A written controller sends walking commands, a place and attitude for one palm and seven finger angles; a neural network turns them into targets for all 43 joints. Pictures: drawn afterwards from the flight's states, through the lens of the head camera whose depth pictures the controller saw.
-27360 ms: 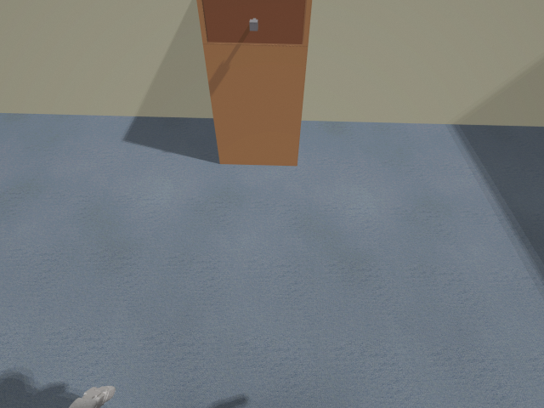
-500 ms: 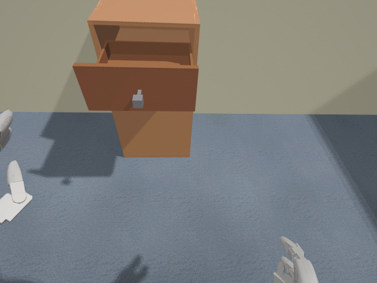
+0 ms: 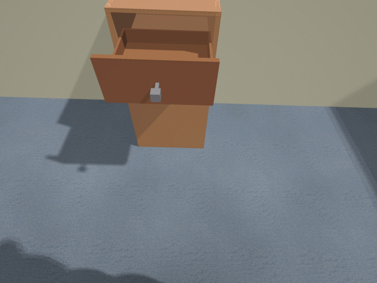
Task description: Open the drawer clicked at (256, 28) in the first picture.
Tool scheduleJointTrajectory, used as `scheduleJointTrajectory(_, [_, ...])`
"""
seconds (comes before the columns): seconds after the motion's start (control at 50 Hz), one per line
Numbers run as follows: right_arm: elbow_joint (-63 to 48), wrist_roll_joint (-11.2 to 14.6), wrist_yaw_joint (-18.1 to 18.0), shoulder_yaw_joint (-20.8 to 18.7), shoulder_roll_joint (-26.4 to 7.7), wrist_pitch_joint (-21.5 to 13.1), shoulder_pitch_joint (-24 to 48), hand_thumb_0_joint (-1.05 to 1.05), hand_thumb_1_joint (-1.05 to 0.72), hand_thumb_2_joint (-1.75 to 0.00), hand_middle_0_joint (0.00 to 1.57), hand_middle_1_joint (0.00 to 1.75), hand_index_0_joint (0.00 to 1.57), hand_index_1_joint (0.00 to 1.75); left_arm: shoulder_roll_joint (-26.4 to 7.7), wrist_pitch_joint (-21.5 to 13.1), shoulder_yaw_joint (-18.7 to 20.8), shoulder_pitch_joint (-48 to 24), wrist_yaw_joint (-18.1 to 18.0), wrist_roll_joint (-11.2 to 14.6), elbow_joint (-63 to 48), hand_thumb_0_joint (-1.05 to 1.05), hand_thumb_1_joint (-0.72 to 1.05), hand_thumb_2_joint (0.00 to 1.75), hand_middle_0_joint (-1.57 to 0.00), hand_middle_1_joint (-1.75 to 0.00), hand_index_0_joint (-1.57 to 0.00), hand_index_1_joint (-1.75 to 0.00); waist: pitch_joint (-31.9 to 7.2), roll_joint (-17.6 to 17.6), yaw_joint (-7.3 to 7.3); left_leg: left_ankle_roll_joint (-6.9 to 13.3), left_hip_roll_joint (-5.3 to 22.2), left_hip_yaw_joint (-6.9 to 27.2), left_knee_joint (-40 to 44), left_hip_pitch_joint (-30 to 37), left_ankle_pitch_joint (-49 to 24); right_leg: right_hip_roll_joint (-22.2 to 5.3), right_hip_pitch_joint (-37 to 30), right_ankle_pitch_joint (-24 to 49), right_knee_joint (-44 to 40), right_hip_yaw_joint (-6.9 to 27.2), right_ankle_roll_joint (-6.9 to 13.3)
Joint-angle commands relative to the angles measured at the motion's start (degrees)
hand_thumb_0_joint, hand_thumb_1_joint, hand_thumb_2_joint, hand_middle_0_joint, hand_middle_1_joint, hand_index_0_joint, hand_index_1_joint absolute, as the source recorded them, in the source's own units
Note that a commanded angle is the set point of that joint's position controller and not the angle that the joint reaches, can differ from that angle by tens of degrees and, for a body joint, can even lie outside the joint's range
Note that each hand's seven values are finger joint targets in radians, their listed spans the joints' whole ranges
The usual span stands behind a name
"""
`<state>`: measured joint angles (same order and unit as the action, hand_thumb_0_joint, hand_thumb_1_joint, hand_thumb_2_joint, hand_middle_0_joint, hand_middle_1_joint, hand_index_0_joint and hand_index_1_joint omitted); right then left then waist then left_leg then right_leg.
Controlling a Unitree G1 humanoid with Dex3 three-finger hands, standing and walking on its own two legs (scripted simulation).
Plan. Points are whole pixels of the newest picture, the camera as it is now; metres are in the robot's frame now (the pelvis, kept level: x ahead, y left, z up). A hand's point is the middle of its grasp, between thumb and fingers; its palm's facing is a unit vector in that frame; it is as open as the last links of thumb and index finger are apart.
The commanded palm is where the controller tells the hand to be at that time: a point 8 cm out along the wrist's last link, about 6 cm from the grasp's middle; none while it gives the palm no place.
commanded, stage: let the arm hang, fingers relaxed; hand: left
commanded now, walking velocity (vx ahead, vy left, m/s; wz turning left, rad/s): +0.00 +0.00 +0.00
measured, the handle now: (156, 91) +0.65 +0.15 -0.01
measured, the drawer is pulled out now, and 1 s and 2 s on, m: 0.30 0.30 0.30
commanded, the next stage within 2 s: look to check the result in 0.60 s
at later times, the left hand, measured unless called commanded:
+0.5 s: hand out of the picture +0.03 +0.19 -0.17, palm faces -0.02 -0.98 -0.21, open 7.3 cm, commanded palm none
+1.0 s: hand out of the picture +0.00 +0.18 -0.17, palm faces -0.01 -0.98 -0.20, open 7.4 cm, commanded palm none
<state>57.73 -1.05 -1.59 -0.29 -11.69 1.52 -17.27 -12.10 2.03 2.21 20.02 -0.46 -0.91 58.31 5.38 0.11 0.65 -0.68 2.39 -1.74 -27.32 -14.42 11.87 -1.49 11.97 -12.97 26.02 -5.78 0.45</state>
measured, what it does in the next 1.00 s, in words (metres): stands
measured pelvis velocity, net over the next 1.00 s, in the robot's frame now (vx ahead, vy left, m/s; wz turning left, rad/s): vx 0.00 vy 0.01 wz -0.04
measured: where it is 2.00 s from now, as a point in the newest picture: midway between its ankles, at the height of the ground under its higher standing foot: outside the picture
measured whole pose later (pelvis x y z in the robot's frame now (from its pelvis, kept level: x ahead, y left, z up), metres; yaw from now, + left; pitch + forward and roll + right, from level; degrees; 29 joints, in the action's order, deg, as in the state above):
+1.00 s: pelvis +0.00 +0.01 +0.00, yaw -2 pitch -2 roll +0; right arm 63.8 -1.0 -1.7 -1.0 -8.5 0.5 -14.7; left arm -8.3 0.3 1.6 14.2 -1.2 -1.1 65.3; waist 4.6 -1.0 -0.4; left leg -0.3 2.0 -4.5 -22.3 -10.6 9.6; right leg -1.7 10.3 -10.9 23.3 -3.1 -0.1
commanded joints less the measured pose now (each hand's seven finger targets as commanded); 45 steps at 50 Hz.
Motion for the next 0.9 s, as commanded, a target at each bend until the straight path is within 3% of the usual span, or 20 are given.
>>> scheduleJointTrajectory(0.0, [-1.34,0.22,-0.34,-0.86,-4.43,-1.45,-0.82,0.00,-0.90,-0.90,0.20,0.30,0.20,0.30,-5.16,-1.99,0.13,-1.09,-0.66,0.06,0.06,0.00,0.90,0.90,-0.20,-0.30,-0.20,-0.30,-3.73,-1.63,-1.04,2.05,3.69,3.24,6.53,4.05,-5.45,-4.54,-0.68,3.45,-6.87,5.45,1.67])
scheduleJointTrajectory(0.14, [1.89,0.15,-0.12,-0.93,-3.45,-0.98,-1.28,0.00,-0.90,-0.90,0.20,0.30,0.20,0.30,-4.75,-1.85,-0.35,-1.54,-1.12,0.05,4.03,0.00,0.90,0.90,-0.20,-0.30,-0.20,-0.30,-0.49,0.73,-1.17,1.78,3.41,2.92,9.32,3.46,1.59,-4.28,1.07,-2.85,-8.98,5.94,1.12])
scheduleJointTrajectory(0.26, [3.60,-0.03,-0.06,-0.97,-2.47,-1.10,-1.03,0.00,-0.90,-0.90,0.20,0.30,0.20,0.30,-4.03,-1.85,-0.33,-2.38,-1.38,-0.02,4.87,0.00,0.90,0.90,-0.20,-0.30,-0.20,-0.30,0.71,0.59,-1.05,1.65,3.26,2.77,10.38,2.88,2.14,-4.16,1.60,-2.88,-8.45,6.19,0.80])
scheduleJointTrajectory(0.38, [4.25,-0.06,-0.19,-0.97,-1.70,-1.58,-1.38,0.00,-0.90,-0.90,0.20,0.30,0.20,0.30,-3.61,-2.06,0.10,-2.96,-1.42,-0.06,4.85,0.00,0.90,0.90,-0.20,-0.30,-0.20,-0.30,-0.72,-2.03,-0.83,1.60,3.33,2.57,10.41,2.98,-0.70,-4.20,-0.05,0.22,-7.57,6.38,0.88])
scheduleJointTrajectory(0.68, [4.92,0.04,-0.36,-1.48,-1.18,-1.59,-2.64,0.00,-0.90,-0.90,0.20,0.30,0.20,0.30,-3.22,-2.30,0.39,-3.32,-1.57,-0.06,5.09,0.00,0.90,0.90,-0.20,-0.30,-0.20,-0.30,-1.34,-0.09,-1.23,1.59,3.50,2.15,9.86,4.43,-1.43,-4.16,0.40,0.41,-8.08,6.62,1.00])
scheduleJointTrajectory(0.88, [4.79,0.02,-0.43,-1.72,-1.77,-1.55,-1.82,0.00,-0.90,-0.90,0.20,0.30,0.20,0.30,-3.37,-2.46,0.44,-3.08,-1.53,-0.14,5.31,0.00,0.90,0.90,-0.20,-0.30,-0.20,-0.30,-0.89,-1.24,-1.42,1.58,3.56,2.01,9.76,4.98,-0.47,-4.18,1.58,-0.59,-8.77,7.17,1.13])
